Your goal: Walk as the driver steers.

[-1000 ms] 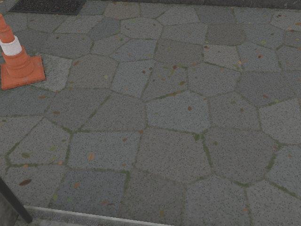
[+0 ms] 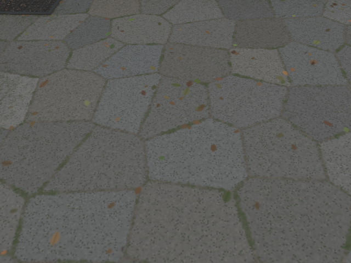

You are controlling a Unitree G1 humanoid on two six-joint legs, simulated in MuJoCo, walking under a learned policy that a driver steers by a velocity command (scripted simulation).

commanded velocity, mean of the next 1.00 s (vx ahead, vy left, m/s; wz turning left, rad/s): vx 0.50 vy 0.00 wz -0.17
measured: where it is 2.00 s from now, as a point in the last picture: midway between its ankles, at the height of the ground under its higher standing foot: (215, 169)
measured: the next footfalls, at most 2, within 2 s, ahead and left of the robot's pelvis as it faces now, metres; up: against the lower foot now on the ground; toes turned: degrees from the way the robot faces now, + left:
left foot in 0.46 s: +0.45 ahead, +0.14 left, -0.17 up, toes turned -1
right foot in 0.96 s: +0.76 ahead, -0.09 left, -0.17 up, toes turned -10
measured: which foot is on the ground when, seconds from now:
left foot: up 0.00-0.44, down 0.46-0.94, up 0.96-1.00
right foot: down 0.00-0.46, up 0.48-0.94, down 0.96-1.00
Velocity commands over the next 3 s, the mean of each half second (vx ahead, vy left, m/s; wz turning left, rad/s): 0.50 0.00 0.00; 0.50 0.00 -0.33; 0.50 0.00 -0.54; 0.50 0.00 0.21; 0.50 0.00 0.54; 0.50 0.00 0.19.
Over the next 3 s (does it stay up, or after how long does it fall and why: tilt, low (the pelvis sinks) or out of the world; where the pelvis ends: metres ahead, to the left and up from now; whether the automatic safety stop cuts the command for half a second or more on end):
stays up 1.63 -0.21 -0.16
